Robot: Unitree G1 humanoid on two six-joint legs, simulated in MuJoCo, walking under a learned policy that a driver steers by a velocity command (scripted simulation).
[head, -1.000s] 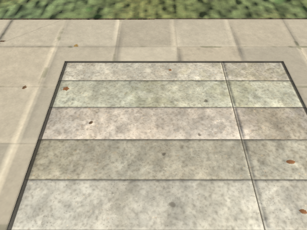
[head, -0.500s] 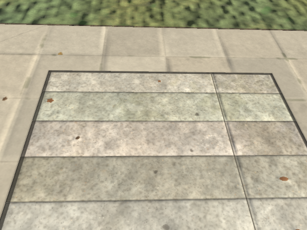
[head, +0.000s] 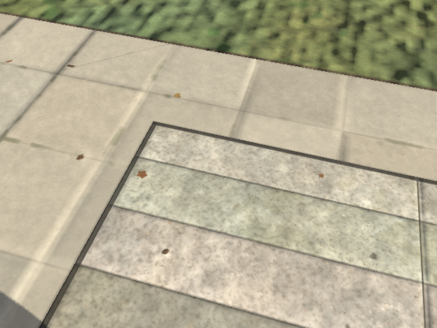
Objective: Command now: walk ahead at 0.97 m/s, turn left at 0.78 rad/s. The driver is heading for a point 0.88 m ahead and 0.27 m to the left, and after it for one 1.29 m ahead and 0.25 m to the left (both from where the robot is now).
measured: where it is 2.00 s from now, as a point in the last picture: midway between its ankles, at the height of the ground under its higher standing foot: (109, 108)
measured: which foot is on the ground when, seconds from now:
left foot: up 0.00-0.24, down 0.26-0.72, up 0.74-1.00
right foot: down 0.00-0.26, up 0.28-0.70, down 0.72-1.00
